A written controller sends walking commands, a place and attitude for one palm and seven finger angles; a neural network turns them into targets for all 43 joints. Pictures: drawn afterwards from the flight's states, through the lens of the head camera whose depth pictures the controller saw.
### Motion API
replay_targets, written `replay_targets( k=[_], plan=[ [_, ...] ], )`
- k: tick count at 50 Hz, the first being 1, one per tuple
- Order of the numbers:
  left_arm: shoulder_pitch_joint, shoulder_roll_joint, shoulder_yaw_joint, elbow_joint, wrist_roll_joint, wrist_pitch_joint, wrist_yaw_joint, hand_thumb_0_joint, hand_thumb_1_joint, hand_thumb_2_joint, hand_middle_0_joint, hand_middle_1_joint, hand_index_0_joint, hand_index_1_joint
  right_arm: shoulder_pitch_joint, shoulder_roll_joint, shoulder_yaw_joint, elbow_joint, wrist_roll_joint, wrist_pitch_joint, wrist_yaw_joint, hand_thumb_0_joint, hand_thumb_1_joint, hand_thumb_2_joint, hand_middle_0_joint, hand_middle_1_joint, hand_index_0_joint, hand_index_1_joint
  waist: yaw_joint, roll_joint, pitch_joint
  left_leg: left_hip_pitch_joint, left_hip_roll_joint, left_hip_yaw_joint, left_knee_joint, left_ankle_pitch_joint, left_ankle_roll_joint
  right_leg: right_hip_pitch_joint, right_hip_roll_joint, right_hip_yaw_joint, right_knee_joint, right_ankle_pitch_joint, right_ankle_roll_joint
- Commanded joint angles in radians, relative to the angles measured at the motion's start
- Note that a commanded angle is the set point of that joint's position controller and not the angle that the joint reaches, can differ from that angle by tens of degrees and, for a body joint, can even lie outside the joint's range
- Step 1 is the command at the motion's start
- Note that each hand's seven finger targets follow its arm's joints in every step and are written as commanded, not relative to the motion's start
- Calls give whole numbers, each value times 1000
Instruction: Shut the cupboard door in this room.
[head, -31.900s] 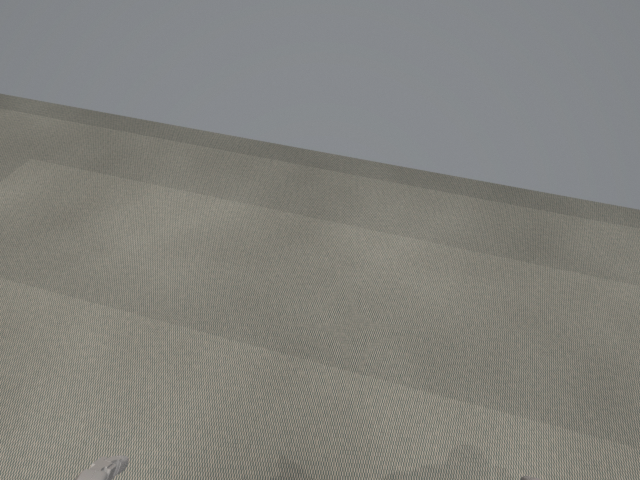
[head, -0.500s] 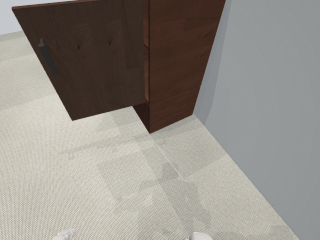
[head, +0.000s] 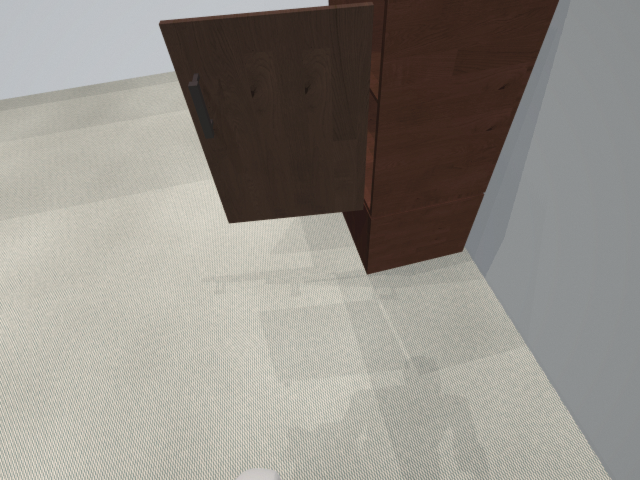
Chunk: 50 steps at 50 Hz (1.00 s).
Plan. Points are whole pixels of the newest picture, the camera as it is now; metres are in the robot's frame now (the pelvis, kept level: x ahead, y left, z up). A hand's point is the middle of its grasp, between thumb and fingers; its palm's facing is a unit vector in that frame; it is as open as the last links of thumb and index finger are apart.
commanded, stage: take the last steps up to it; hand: left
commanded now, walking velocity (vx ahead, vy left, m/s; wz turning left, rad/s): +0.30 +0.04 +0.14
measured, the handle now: (203, 106) +0.85 +0.32 +0.00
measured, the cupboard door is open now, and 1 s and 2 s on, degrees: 81 81 81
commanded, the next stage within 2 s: come to a stop and stand still in 1.12 s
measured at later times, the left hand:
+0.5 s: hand out of the picture +0.09 +0.23 -0.18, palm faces +0.07 -0.98 -0.19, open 7.4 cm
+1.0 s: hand (249, 404) +0.25 +0.14 -0.16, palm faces +0.08 -0.98 -0.20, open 7.3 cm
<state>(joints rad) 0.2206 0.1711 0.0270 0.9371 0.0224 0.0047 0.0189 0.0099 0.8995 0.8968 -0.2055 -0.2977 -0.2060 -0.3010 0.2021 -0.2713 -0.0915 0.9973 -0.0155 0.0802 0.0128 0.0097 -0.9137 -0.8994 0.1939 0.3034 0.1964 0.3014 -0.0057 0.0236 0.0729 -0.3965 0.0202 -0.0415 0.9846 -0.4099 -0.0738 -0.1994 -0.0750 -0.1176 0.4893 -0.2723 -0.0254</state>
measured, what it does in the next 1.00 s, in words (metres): walks ahead: left foot, then right foot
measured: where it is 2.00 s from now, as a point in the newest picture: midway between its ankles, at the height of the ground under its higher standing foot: (351, 446)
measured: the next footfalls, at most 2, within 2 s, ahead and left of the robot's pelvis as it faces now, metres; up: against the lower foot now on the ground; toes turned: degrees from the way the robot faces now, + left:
left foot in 0.16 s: -0.01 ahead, +0.15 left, +0.00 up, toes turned +5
right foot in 0.64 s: +0.28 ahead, -0.10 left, +0.00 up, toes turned -7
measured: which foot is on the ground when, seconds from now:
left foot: up 0.00-0.14, down 0.16-0.66, up 0.68-1.00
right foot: down 0.00-0.16, up 0.18-0.62, down 0.64-1.00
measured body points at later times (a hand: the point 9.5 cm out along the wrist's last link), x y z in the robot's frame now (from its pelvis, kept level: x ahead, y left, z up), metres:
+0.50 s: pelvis +0.07 +0.04 -0.01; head +0.08 +0.04 +0.44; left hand +0.09 +0.29 -0.16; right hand +0.04 -0.19 -0.16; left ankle -0.05 +0.14 -0.74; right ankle +0.16 -0.08 -0.67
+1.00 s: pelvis +0.24 -0.03 +0.00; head +0.25 -0.05 +0.45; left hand +0.25 +0.19 -0.15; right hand +0.28 -0.27 -0.16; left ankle +0.28 +0.12 -0.67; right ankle +0.24 -0.09 -0.74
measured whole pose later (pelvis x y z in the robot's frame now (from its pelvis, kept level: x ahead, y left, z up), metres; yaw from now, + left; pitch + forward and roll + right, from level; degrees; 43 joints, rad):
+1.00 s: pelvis +0.24 -0.03 +0.00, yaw +1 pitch -1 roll +0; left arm 0.29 0.14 0.03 1.08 0.02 -0.07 0.01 0.01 0.92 0.90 -0.20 -0.30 -0.20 -0.30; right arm 0.23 -0.18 -0.07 1.06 -0.03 0.00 0.01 0.01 -0.91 -0.90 0.19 0.30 0.20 0.30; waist 0.00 0.04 0.03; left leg -0.56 0.11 0.02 1.03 -0.17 -0.03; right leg -0.15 0.04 -0.17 0.35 -0.20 -0.09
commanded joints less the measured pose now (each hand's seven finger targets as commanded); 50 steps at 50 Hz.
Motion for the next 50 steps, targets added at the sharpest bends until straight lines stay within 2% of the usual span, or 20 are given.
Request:
replay_targets(
  k=[1,3,6,7,8,9,10,11,16,23,27,29,31,32,33,34,36,38,40,50],
  plan=[
    [119,230,63,-6,8,-26,6,0,900,900,-200,-300,-200,-300,-93,-9,20,-89,2,-44,-1,0,-900,-900,200,300,200,300,78,-227,-73,-22,-12,68,-213,-62,7,149,-247,228,-162,322,-116],
    [130,235,63,14,8,-29,1,0,900,900,-200,-300,-200,-300,-77,-3,27,-82,2,-59,-1,0,-900,-900,200,300,200,300,74,-226,-90,45,-21,94,-312,-54,23,140,-244,235,-167,220,-112],
    [80,214,56,30,-3,-26,-5,0,900,900,-200,-300,-200,-300,35,1,33,-33,3,-85,-6,0,-900,-900,200,300,200,300,10,-191,-103,311,-36,132,-598,100,47,-17,-183,162,-102,-3,-46],
    [68,174,46,25,-12,-22,-8,0,900,900,-200,-300,-200,-300,86,-42,25,-11,4,-98,-12,0,-900,-900,200,300,200,300,-15,-64,-125,466,41,42,-675,116,73,-146,-130,106,11,-75,-4],
    [67,110,32,7,-16,-22,-16,0,900,900,-200,-300,-200,-300,150,-137,1,3,-6,-103,-19,0,-900,-900,200,300,200,300,-53,211,-132,592,268,-250,-718,79,159,-369,-17,-4,229,-193,49],
    [-2,99,19,-18,-4,-25,-15,0,900,900,-200,-300,-200,-300,206,-175,-5,12,-6,-93,-22,0,-900,-900,200,300,200,300,-86,263,-60,560,375,-353,-772,113,246,-480,7,-6,381,-317,55],
    [-42,113,23,-28,1,-29,-18,0,900,900,-200,-300,-200,-300,209,-163,0,13,-8,-87,-22,0,-900,-900,200,300,200,300,-85,163,0,501,391,-324,-774,122,275,-502,-23,35,454,-279,39],
    [-48,109,25,2,8,-25,-16,0,900,900,-200,-300,-200,-300,194,-106,13,27,-11,-100,-31,0,-900,-900,200,300,200,300,-75,221,28,468,335,-280,-789,205,251,-505,-33,67,502,-227,47],
    [27,103,28,69,-4,-20,-38,0,900,900,-200,-300,-200,-300,156,-45,32,26,2,-130,-38,0,-900,-900,200,300,200,300,-7,105,85,410,234,-60,-793,466,215,-477,-31,59,627,-23,63],
    [-83,83,27,16,-7,-11,-48,0,900,900,-200,-300,-200,-300,227,-29,31,62,1,-151,-47,0,-900,-900,200,300,200,300,-10,92,128,423,256,-17,-819,496,241,-565,-61,54,511,70,66],
    [-153,70,25,-14,-15,-25,-54,0,900,900,-200,-300,-200,-300,239,-46,26,87,-10,-151,-50,0,-900,-900,200,300,200,300,-20,108,107,411,262,18,-765,623,222,-402,-39,22,246,48,28],
    [-57,83,29,11,-15,-35,-50,0,900,900,-200,-300,-200,-300,227,-72,19,95,-8,-148,-48,0,-900,-900,200,300,200,300,22,107,35,401,251,47,-640,840,209,-214,20,-15,177,24,-1],
    [202,138,49,94,-5,-55,-41,0,900,900,-200,-300,-200,-300,214,-71,17,97,1,-146,-41,0,-900,-900,200,300,200,300,138,19,-98,284,176,94,-327,809,150,148,47,-7,51,126,-19],
    [337,239,75,133,8,-71,-27,0,900,900,-200,-300,-200,-300,253,-21,23,88,13,-144,-27,0,-900,-900,200,300,200,300,181,-200,-222,76,63,145,-9,424,106,379,-167,256,-11,118,-87],
    [360,314,87,148,-8,-71,-19,0,900,900,-200,-300,-200,-300,294,32,31,62,19,-141,-27,0,-900,-900,200,300,200,300,137,-348,-305,-78,-52,79,296,-154,87,412,-395,644,-154,188,-176],
    [276,290,84,125,-23,-64,-14,0,900,900,-200,-300,-200,-300,222,13,26,53,22,-132,-27,0,-900,-900,200,300,200,300,128,-197,-192,-127,7,-2,390,-133,109,303,-384,614,-223,37,-197],
    [82,197,60,73,-19,-62,-11,0,900,900,-200,-300,-200,-300,165,39,21,60,10,-121,-14,0,-900,-900,200,300,200,300,57,-91,-34,-136,84,-7,383,49,111,17,-304,484,-287,-241,-124],
    [-2,127,36,55,-14,-70,-10,0,900,900,-200,-300,-200,-300,200,67,22,80,-6,-97,-11,0,-900,-900,200,300,200,300,-5,-95,-1,-65,101,5,322,152,91,-141,-231,308,-313,-167,-80],
    [5,108,30,67,-10,-77,-9,0,900,900,-200,-300,-200,-300,250,78,22,95,-11,-81,-8,0,-900,-900,200,300,200,300,-31,-129,-19,-52,99,23,257,191,74,-155,-185,207,-323,-98,-56],
    [171,97,29,126,-4,-101,-4,0,900,900,-200,-300,-200,-300,37,71,24,21,-8,-91,2,0,-900,-900,200,300,200,300,27,-69,22,-245,112,44,-35,224,35,88,-226,188,-335,186,-125]
  ],
)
